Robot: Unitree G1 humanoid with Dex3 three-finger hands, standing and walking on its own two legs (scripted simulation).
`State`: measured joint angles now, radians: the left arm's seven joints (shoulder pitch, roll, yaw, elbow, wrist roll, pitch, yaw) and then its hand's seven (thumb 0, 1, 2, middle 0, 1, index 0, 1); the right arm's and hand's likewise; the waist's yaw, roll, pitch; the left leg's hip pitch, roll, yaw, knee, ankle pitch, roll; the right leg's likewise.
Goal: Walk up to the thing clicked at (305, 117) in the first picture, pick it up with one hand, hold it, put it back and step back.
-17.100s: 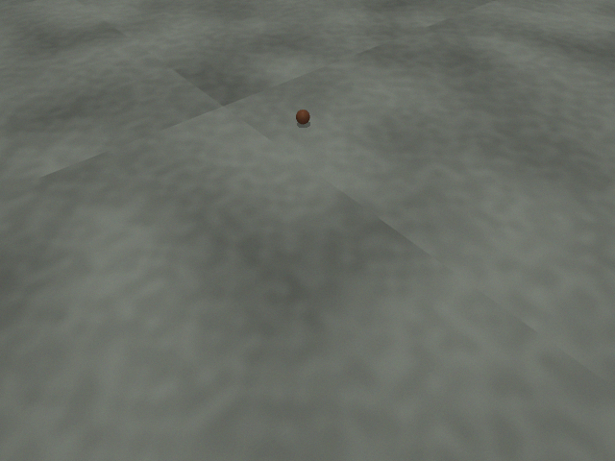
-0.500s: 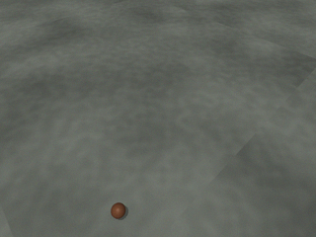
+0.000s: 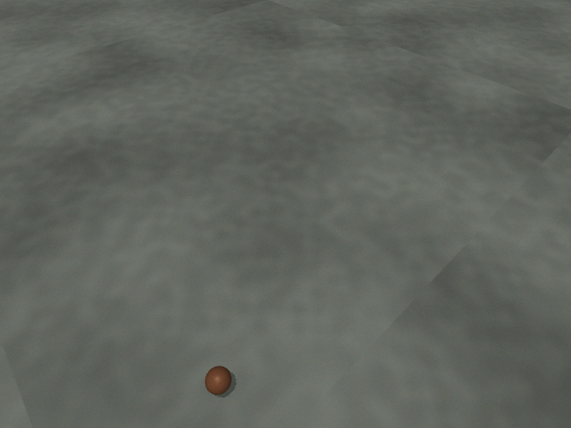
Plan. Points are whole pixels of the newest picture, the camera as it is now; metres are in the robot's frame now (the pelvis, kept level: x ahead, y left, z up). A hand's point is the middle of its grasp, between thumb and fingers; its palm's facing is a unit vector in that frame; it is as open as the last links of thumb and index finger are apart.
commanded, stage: walk up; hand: left
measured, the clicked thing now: (218, 380) +0.43 +0.25 -0.74
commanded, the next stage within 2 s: stand in 0.20 s
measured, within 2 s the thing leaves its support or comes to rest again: neither
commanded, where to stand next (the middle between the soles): +0.05 +0.00 m, yaw +2 degrees
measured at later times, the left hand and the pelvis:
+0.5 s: hand out of the picture +0.08 +0.25 -0.16, palm faces -0.03 -0.94 -0.34, open 7.3 cm; pelvis +0.01 +0.00 +0.00, yaw +0 degrees
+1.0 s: hand out of the picture +0.10 +0.25 -0.16, palm faces -0.03 -0.94 -0.35, open 7.3 cm; pelvis +0.03 +0.00 +0.00, yaw +0 degrees
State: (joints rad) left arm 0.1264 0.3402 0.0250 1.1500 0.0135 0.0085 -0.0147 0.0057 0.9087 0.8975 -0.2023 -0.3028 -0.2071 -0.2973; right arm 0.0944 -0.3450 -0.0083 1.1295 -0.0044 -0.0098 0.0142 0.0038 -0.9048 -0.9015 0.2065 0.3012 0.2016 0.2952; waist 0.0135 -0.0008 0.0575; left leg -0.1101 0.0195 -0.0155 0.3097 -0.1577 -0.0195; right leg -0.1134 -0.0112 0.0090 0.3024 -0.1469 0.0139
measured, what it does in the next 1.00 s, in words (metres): stands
